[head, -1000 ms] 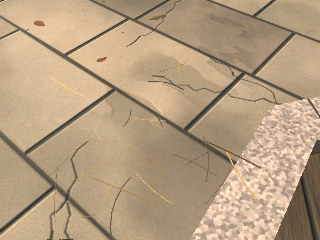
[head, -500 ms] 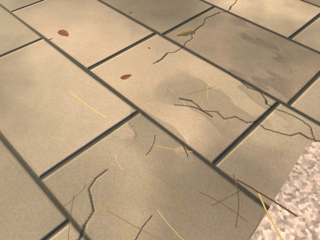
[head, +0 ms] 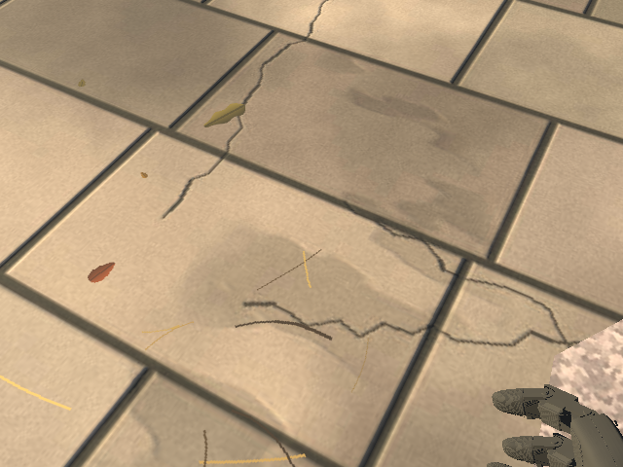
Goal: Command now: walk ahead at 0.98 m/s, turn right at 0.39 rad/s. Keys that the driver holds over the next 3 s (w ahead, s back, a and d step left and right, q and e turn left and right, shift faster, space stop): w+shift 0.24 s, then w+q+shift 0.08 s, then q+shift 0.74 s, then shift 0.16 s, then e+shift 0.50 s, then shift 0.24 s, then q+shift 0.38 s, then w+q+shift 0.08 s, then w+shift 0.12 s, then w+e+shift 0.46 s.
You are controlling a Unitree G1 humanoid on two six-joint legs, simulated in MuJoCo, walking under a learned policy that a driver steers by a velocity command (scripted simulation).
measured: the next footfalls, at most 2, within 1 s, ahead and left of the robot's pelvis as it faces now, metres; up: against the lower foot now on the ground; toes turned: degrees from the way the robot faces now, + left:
left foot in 0.06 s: +0.31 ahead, +0.15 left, +0.00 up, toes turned -2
right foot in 0.50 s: +0.72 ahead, -0.06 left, +0.00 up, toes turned +3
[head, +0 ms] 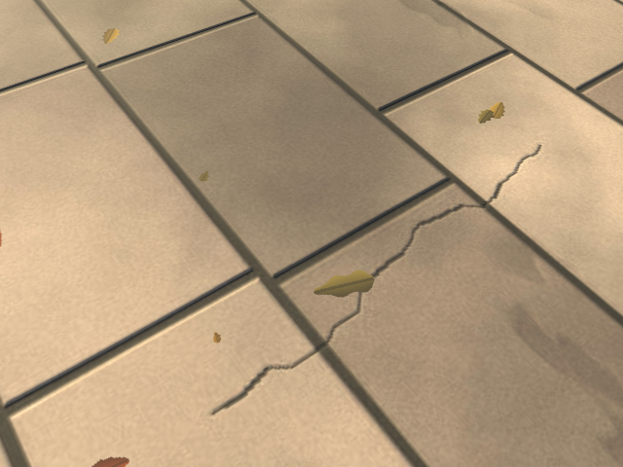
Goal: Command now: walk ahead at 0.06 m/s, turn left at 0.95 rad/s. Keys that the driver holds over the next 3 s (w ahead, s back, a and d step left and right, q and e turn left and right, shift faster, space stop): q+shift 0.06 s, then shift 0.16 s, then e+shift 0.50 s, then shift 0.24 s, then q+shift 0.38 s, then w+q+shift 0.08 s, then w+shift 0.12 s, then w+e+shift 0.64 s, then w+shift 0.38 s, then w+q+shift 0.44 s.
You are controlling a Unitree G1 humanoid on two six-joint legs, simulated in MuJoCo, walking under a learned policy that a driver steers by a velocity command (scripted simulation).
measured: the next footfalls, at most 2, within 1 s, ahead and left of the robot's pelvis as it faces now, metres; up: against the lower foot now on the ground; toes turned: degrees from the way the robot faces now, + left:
right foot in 0.34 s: +0.10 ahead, -0.12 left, +0.00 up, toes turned +10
left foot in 0.74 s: +0.06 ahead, +0.07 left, +0.00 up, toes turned -16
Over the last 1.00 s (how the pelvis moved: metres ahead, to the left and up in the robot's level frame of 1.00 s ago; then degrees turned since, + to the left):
0.69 0.09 -0.01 29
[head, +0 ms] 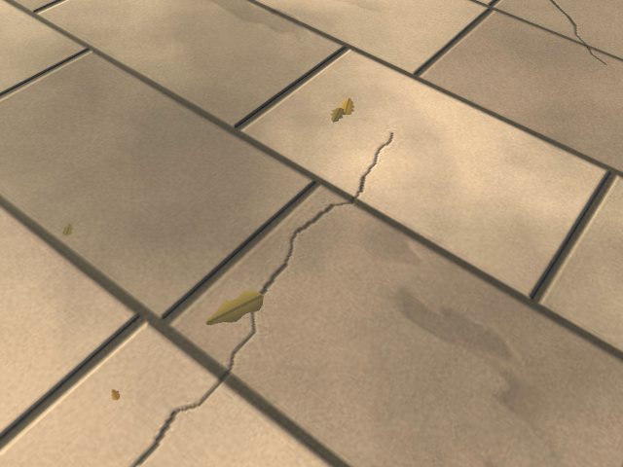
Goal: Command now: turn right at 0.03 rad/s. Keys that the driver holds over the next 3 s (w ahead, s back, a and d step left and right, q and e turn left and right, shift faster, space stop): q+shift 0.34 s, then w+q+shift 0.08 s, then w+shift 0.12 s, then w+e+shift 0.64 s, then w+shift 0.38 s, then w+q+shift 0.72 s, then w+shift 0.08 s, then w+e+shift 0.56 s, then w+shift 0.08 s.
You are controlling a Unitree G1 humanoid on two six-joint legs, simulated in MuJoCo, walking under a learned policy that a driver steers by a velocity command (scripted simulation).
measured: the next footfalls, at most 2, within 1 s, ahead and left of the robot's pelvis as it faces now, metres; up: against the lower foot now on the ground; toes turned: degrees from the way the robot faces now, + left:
right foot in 0.10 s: +0.02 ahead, -0.12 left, +0.00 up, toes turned +7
left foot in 0.48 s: -0.03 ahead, +0.11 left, +0.00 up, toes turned +25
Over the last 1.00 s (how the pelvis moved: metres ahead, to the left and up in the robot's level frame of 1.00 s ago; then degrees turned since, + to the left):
0.02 -0.02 0.04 -15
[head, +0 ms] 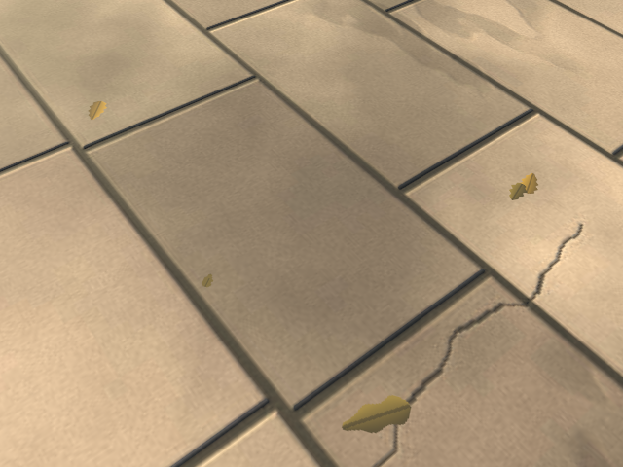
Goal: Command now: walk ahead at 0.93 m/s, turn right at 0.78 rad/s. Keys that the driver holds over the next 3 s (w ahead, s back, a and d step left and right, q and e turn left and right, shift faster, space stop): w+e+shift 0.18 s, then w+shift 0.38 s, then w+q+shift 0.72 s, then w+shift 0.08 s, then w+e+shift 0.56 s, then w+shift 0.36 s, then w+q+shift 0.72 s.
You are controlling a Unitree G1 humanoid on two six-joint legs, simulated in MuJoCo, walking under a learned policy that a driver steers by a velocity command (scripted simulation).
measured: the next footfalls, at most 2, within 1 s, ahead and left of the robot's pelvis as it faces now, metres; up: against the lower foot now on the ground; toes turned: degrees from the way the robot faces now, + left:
left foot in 0.38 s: +0.58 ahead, +0.12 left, +0.00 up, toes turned -17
right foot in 0.80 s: +0.89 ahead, -0.24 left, +0.00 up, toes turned -15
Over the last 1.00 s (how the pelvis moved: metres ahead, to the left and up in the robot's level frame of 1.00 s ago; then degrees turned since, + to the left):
0.27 0.16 -0.05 10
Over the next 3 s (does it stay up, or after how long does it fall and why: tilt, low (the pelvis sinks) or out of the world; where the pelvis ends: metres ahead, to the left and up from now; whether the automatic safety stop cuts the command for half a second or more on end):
stays up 2.83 -0.12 0.00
